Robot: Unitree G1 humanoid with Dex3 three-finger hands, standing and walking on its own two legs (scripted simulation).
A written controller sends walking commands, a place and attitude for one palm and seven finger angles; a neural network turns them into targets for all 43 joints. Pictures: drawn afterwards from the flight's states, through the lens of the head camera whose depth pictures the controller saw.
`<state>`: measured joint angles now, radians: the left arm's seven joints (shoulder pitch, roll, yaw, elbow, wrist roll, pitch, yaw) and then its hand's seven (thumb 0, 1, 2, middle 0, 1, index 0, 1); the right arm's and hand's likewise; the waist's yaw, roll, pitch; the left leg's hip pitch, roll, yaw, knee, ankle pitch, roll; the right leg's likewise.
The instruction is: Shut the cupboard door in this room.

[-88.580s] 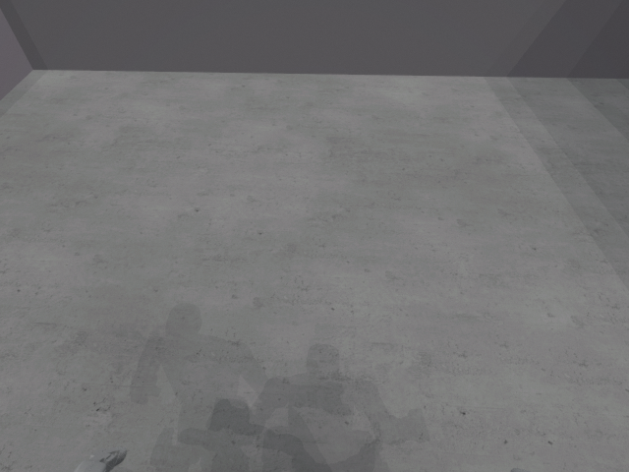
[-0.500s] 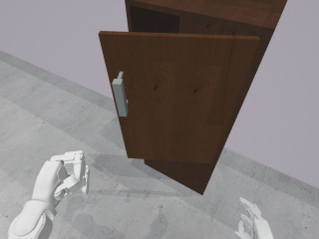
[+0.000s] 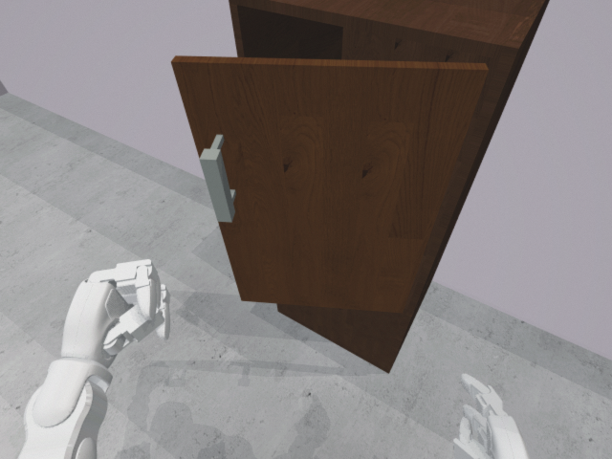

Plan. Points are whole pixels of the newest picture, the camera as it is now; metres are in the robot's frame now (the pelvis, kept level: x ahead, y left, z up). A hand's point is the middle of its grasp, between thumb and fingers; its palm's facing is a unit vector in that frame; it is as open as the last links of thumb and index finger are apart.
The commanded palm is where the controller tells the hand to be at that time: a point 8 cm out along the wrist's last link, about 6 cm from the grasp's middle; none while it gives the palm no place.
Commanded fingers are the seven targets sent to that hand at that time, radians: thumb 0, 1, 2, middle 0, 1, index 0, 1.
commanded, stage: bring the fist close to the handle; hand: left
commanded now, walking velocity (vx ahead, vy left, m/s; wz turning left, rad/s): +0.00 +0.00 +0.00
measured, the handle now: (222, 178) +0.49 +0.17 +0.10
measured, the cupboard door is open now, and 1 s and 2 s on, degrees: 26 26 17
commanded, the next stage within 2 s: push the door shut along its arc in 1.18 s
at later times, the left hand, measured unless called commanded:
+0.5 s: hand (199, 268) +0.32 +0.16 +0.10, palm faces -0.05 -1.00 -0.02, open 3.1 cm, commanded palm +0.31 +0.21 +0.10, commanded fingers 0.00 0.90 0.90 -1.30 -1.50 -1.30 -1.50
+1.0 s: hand (226, 224) +0.39 +0.14 +0.11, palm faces -0.02 -1.00 -0.03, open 3.1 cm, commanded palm +0.35 +0.19 +0.10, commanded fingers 0.00 0.90 0.90 -1.30 -1.50 -1.30 -1.50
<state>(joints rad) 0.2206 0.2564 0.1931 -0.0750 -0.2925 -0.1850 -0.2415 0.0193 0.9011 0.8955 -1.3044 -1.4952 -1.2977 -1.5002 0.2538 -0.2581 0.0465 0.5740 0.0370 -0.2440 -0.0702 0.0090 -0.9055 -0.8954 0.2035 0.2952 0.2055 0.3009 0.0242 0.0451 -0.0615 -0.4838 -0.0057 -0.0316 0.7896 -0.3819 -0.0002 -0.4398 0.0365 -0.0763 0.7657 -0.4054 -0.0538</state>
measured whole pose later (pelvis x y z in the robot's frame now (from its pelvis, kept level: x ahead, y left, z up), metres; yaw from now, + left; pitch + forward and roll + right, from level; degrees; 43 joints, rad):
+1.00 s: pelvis +0.00 +0.01 +0.01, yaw -3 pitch +6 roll +0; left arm -0.37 0.21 0.15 0.51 -0.16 -0.21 -0.07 0.02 0.90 0.90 -1.30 -1.50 -1.30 -1.50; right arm 0.30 -0.24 0.03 0.63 0.03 -0.09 -0.02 0.01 -0.91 -0.90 0.20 0.30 0.21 0.30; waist -0.03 0.03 -0.07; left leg -0.49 -0.01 0.03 0.73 -0.35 0.02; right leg -0.48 0.03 -0.01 0.74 -0.36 -0.04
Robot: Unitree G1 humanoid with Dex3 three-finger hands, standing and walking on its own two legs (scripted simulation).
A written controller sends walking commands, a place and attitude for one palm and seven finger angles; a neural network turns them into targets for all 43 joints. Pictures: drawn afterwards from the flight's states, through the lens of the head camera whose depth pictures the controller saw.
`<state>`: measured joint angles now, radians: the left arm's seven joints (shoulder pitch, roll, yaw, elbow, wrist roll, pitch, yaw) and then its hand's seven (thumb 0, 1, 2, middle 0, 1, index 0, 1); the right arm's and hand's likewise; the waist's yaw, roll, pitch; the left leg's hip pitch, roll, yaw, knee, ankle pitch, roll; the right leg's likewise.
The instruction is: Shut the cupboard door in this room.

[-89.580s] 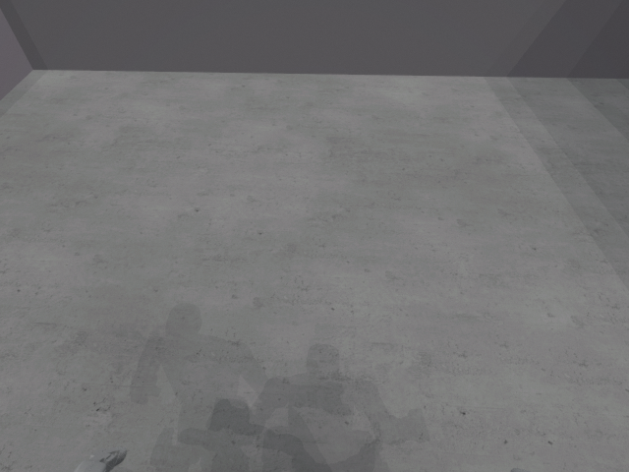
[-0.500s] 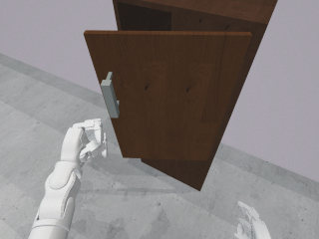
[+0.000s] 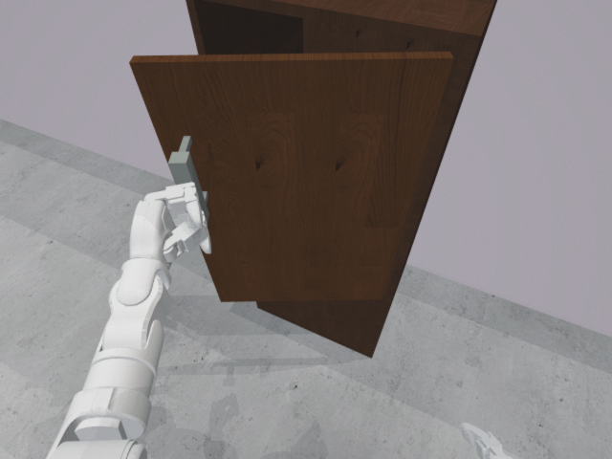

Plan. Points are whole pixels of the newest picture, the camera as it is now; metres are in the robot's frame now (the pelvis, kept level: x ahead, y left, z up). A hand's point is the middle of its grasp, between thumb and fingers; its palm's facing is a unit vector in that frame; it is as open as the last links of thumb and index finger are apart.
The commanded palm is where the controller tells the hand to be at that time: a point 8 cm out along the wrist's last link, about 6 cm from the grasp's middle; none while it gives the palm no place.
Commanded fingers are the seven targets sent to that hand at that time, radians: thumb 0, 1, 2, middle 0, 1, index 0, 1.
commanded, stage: bring the fist close to the handle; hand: left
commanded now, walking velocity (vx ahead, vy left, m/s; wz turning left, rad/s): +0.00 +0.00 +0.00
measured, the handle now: (193, 181) +0.48 +0.18 +0.09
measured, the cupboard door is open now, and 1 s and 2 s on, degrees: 26 17 7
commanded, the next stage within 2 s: push the door shut along its arc in 0.18 s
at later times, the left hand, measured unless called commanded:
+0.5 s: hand (208, 220) +0.40 +0.15 +0.10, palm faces -0.02 -1.00 -0.03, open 3.1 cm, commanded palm +0.38 +0.20 +0.10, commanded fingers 0.00 0.90 0.90 -1.30 -1.50 -1.30 -1.50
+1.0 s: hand (221, 188) +0.46 +0.14 +0.10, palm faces -0.16 -0.99 +0.00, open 3.1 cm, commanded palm +0.45 +0.19 +0.10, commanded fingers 0.00 0.90 0.90 -1.30 -1.50 -1.30 -1.50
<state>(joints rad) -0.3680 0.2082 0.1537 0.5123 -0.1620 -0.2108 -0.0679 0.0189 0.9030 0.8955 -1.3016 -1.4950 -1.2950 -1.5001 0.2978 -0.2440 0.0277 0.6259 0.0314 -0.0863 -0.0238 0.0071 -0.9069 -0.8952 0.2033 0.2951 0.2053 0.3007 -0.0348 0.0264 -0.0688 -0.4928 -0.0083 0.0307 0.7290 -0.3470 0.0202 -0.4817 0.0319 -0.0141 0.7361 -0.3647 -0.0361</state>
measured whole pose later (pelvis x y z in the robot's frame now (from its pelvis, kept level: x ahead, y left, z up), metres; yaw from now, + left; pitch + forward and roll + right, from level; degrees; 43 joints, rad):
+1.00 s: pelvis +0.00 +0.01 -0.01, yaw +0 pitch +12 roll -1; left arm -0.83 0.34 0.22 1.07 -0.17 -0.30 -0.28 0.02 0.90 0.90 -1.30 -1.50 -1.30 -1.50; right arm 0.35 -0.27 0.02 0.67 0.03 -0.04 -0.03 0.00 -0.91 -0.89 0.20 0.29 0.21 0.30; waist -0.11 0.02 -0.08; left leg -0.65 -0.01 0.02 0.81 -0.37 0.03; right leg -0.63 0.03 -0.03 0.79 -0.38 -0.03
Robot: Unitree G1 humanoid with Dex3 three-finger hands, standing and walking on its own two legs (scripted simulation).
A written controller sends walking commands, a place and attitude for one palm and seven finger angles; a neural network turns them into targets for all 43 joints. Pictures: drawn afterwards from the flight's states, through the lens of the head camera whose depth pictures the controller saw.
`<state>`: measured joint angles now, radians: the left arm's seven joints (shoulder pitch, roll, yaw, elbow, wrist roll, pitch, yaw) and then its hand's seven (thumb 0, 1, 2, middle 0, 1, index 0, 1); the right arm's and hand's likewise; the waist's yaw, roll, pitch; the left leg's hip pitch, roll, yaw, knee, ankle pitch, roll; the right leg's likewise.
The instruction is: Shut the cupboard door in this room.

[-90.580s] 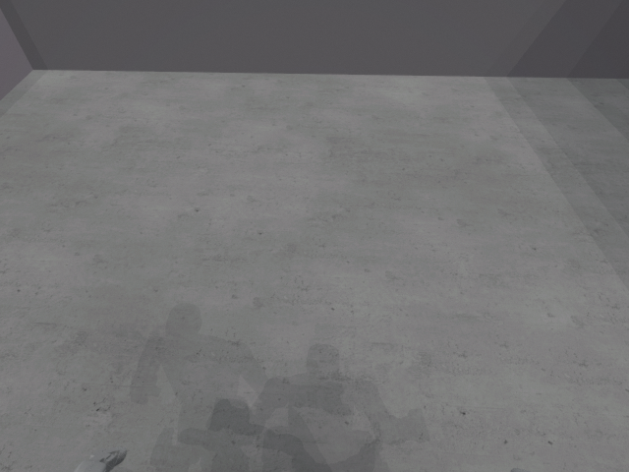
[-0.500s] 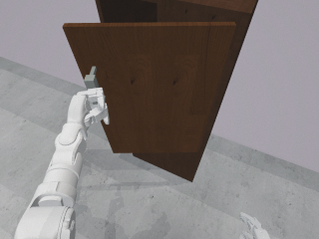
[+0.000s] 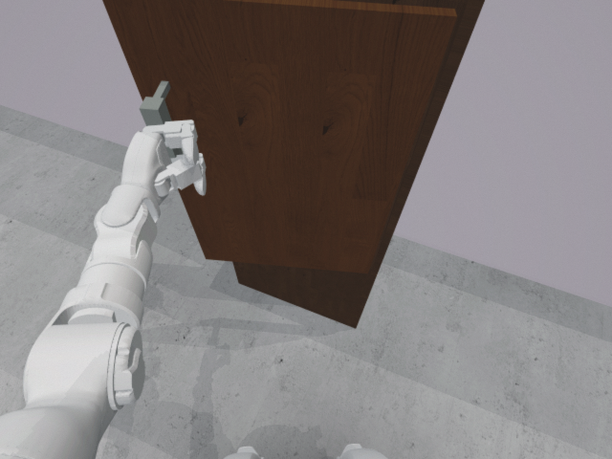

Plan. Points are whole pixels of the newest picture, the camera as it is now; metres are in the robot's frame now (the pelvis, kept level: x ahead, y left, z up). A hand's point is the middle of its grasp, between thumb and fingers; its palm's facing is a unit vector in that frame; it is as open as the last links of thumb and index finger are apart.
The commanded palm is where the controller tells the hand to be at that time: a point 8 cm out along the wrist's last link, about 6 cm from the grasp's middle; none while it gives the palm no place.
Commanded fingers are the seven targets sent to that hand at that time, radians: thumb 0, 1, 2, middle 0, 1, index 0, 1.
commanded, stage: push the door shut along its arc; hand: left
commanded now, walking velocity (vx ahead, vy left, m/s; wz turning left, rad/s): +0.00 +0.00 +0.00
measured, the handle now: (170, 131) +0.54 +0.17 +0.10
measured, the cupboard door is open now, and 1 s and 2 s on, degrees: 17 7 0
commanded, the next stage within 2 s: pull the fist back off the door in 1.16 s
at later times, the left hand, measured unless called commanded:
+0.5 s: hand (230, 135) +0.52 +0.09 +0.11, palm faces -0.29 -0.96 +0.01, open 3.1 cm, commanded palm +0.52 +0.14 +0.11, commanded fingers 0.00 0.90 0.90 -1.30 -1.50 -1.30 -1.50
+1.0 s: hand (242, 118) +0.56 +0.07 +0.12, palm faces -0.38 -0.92 -0.01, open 3.3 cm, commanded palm +0.57 +0.10 +0.11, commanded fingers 0.00 0.90 0.90 -1.30 -1.50 -1.30 -1.50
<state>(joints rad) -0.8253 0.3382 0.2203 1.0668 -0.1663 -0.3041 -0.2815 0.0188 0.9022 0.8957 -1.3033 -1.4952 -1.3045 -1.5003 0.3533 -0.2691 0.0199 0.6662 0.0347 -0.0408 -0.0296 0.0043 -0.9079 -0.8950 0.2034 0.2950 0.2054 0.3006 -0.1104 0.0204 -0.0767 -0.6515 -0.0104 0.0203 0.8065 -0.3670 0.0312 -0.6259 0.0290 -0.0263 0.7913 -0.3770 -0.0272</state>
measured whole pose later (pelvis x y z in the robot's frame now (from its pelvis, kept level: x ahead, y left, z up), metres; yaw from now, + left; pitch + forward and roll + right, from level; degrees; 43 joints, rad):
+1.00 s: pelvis +0.01 +0.00 -0.02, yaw +0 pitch +22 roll -2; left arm -1.28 0.50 0.20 1.33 -0.10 -0.20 -0.42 0.03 0.96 0.95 -1.30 -1.50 -1.30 -1.50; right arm 0.40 -0.29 0.02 0.70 -0.01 -0.05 -0.03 0.00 -0.91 -0.89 0.21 0.30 0.21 0.30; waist -0.24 0.04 -0.08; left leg -0.92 0.01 -0.01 0.95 -0.42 0.02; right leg -0.87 0.05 -0.06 0.89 -0.41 -0.04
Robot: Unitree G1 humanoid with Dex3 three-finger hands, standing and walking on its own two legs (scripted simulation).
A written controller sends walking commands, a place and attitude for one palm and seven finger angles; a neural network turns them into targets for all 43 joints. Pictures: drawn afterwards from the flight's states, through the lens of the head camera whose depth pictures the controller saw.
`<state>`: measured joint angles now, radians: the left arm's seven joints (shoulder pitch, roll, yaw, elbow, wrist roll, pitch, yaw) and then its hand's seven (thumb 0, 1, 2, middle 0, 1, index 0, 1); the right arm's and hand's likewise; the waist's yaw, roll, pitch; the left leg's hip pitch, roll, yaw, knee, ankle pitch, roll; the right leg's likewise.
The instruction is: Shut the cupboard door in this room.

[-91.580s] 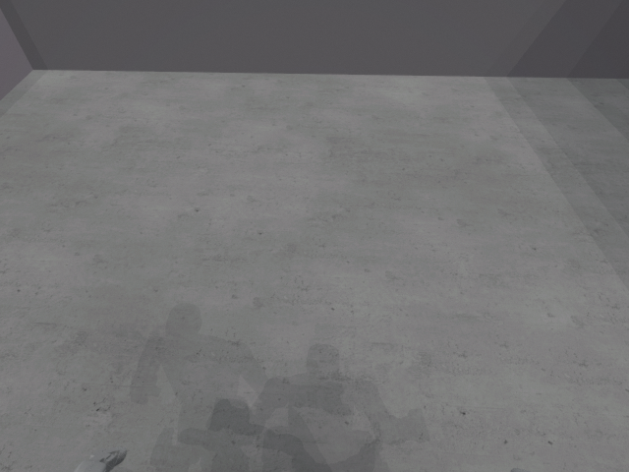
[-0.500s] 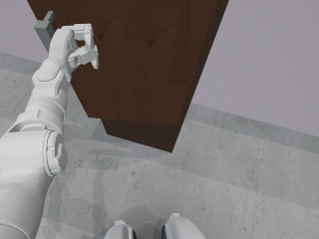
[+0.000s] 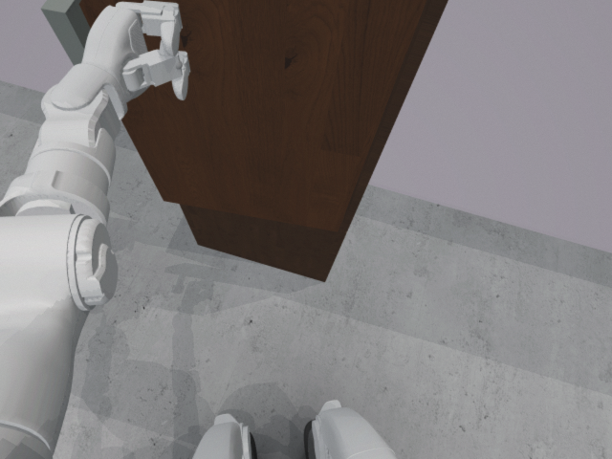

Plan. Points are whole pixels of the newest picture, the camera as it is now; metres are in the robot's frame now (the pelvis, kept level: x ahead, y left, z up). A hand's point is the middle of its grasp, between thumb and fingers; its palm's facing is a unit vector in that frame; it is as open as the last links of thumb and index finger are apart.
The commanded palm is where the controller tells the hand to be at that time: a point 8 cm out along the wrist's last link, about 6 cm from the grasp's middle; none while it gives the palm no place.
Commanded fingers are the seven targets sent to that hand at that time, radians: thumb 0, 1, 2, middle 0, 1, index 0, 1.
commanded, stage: push the door shut along its arc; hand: left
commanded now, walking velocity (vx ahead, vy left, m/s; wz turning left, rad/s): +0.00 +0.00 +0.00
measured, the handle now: (95, 45) +0.60 +0.17 +0.13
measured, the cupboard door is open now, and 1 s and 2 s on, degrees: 7 0 0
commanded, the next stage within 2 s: pull the fist back off the door in 0.16 s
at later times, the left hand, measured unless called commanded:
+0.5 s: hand (196, 51) +0.58 +0.05 +0.13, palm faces +0.10 -1.00 +0.00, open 2.9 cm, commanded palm +0.56 +0.08 +0.13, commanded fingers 0.00 0.90 0.90 -1.30 -1.50 -1.30 -1.50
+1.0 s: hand (198, 105) +0.51 +0.06 +0.12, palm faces +0.02 -1.00 +0.00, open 3.1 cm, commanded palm +0.47 +0.09 +0.13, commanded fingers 0.00 0.90 0.90 -1.30 -1.50 -1.30 -1.50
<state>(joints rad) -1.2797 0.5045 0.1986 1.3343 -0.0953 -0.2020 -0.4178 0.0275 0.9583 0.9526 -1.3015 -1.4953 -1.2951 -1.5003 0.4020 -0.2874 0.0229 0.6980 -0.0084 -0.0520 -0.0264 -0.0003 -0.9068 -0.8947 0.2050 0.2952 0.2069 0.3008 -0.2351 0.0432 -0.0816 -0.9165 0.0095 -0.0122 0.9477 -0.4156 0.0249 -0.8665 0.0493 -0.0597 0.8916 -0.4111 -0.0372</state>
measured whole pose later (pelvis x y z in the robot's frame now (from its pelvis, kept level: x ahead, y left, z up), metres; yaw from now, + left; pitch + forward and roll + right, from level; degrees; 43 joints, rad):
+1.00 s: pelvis +0.01 +0.00 +0.02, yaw -1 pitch +17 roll -1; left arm -0.91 0.18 0.21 1.12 -0.05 -0.36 0.12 0.02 0.90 0.90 -1.30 -1.50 -1.29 -1.50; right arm 0.47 -0.27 -0.03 0.67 -0.04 0.00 0.08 0.00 -0.91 -0.90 0.20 0.29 0.20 0.30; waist -0.15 0.05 -0.12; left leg -0.73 0.01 0.02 0.82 -0.39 0.02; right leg -0.70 0.06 -0.02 0.79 -0.38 -0.04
